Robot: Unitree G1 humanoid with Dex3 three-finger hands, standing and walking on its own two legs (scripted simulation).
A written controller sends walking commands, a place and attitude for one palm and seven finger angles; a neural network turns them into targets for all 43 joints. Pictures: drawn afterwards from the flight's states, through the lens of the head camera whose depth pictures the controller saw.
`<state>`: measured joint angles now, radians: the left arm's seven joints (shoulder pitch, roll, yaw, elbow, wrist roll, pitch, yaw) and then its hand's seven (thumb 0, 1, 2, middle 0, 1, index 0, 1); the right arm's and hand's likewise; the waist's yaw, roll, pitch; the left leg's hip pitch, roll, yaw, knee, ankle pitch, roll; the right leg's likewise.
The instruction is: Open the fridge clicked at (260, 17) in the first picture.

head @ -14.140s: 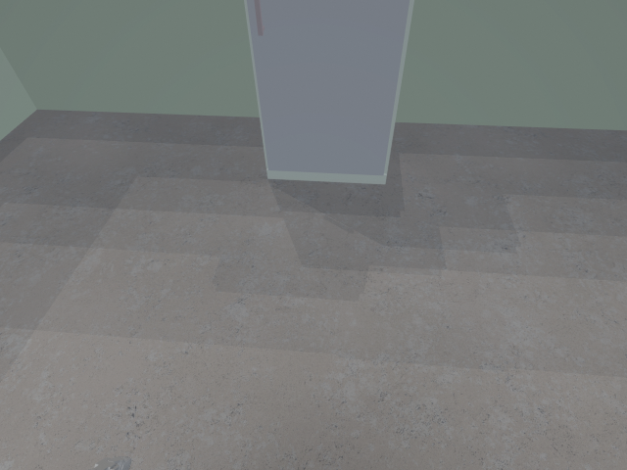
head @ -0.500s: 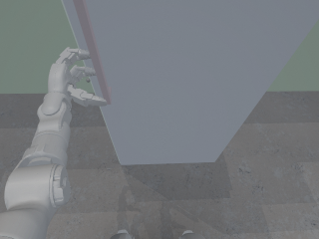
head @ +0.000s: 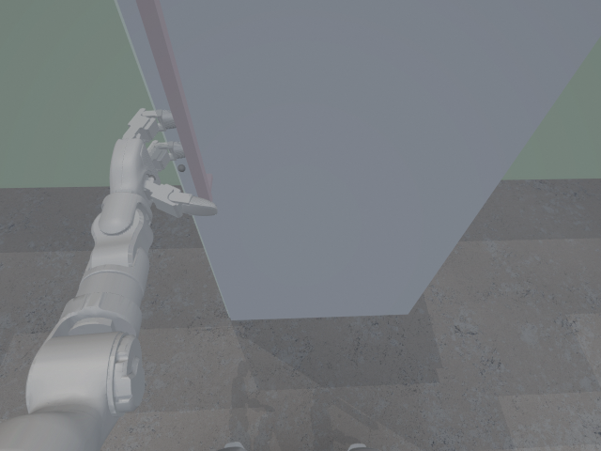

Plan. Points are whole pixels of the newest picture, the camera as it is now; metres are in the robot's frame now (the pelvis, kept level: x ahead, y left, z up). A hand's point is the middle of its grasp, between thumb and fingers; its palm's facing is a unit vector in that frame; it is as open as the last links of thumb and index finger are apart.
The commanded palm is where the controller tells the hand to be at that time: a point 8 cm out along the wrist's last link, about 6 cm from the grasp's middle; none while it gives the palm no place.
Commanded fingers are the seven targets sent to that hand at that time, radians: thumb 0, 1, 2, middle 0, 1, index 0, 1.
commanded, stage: slide the fingers in behind the handle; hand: left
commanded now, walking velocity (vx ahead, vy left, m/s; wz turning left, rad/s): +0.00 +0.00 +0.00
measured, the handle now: (180, 93) +0.51 +0.14 +0.19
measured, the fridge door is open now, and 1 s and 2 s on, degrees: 0 0 0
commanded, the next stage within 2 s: grip the handle and tug to test in 1.24 s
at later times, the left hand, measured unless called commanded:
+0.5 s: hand (197, 168) +0.46 +0.13 +0.11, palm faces +0.00 -1.00 +0.01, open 14.0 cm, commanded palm +0.43 +0.18 +0.11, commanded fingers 0.00 -0.50 0.30 -0.30 -1.20 -0.30 -1.20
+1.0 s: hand (205, 168) +0.46 +0.12 +0.11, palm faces +0.01 -1.00 -0.01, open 14.0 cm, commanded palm +0.44 +0.17 +0.11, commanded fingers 0.00 -0.50 0.30 -0.30 -1.20 -0.30 -1.20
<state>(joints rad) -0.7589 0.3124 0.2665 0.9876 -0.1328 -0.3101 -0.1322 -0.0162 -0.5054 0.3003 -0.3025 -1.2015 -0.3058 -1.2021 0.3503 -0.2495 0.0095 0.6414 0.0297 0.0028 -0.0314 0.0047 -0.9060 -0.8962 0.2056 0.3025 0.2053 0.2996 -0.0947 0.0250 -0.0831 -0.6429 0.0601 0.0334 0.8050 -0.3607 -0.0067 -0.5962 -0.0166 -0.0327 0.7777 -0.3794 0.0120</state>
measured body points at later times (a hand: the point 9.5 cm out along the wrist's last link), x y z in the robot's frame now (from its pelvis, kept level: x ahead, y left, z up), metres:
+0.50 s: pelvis +0.01 +0.00 +0.00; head +0.07 +0.00 +0.45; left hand +0.46 +0.18 +0.11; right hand +0.07 -0.26 -0.12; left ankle +0.02 +0.12 -0.70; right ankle +0.00 -0.13 -0.70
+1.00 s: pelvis +0.00 -0.01 +0.00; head +0.06 -0.01 +0.45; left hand +0.46 +0.17 +0.11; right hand +0.07 -0.27 -0.12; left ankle +0.02 +0.12 -0.70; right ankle +0.00 -0.13 -0.70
